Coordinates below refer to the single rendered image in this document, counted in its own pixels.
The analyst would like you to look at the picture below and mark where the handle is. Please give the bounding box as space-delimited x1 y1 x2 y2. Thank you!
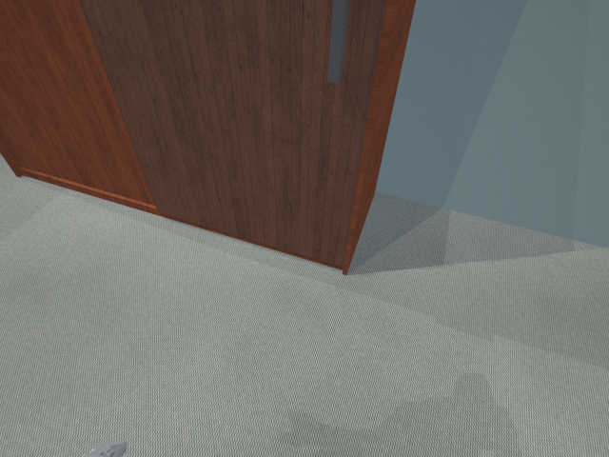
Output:
327 0 349 83

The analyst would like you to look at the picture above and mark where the wardrobe door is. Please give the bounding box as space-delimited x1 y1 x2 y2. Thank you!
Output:
0 0 155 206
79 0 387 267

